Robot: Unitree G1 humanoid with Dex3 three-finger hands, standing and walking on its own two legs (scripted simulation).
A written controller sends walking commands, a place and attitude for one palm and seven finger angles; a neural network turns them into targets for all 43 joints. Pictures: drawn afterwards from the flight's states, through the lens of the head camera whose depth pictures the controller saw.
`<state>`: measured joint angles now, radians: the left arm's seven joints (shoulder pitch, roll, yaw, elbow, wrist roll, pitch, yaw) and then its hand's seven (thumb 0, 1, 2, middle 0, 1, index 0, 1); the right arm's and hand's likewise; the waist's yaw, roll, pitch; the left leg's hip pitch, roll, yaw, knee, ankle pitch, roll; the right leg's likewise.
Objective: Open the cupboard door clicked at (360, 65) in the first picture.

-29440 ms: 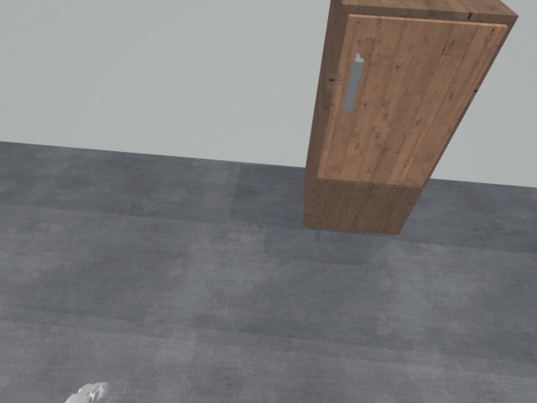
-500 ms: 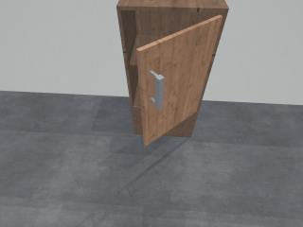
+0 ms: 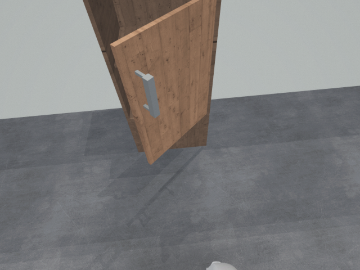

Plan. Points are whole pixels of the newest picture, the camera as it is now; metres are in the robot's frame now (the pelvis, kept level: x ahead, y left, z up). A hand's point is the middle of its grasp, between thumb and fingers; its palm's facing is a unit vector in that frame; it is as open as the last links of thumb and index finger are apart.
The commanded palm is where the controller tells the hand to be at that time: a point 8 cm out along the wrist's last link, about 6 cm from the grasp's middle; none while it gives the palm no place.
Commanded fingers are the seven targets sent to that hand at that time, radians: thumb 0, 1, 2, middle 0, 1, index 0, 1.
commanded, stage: walk to a spot facing it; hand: left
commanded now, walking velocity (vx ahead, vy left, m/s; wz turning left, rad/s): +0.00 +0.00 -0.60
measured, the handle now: (147, 94) +0.58 +0.15 +0.01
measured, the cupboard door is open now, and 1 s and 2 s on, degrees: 42 42 42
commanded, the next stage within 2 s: none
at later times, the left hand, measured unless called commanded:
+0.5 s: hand out of the picture +0.11 +0.19 -0.16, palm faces -0.20 -0.95 -0.26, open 7.4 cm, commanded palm none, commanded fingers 0.00 0.90 0.90 -0.20 -0.30 -0.20 -0.30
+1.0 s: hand (146, 238) +0.21 +0.12 -0.18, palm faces -0.57 -0.79 -0.23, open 7.4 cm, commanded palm none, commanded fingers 0.00 0.90 0.90 -0.20 -0.30 -0.20 -0.30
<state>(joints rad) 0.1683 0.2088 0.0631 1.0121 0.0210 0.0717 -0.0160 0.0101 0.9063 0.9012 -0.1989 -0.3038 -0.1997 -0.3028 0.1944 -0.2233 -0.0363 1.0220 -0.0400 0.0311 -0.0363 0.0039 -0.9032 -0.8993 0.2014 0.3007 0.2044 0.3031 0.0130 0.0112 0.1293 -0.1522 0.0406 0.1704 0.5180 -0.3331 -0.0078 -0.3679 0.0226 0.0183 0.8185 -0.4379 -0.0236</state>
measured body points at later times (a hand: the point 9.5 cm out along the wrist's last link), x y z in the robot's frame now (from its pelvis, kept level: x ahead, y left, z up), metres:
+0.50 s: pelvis +0.01 +0.00 +0.01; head +0.06 -0.01 +0.45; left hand +0.12 +0.24 -0.14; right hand +0.08 -0.28 -0.12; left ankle +0.03 +0.15 -0.72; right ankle +0.01 -0.10 -0.73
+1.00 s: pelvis +0.02 +0.00 -0.01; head +0.08 -0.02 +0.44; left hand +0.24 +0.16 -0.16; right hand -0.08 -0.28 -0.13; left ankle +0.10 +0.10 -0.74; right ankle -0.03 -0.14 -0.73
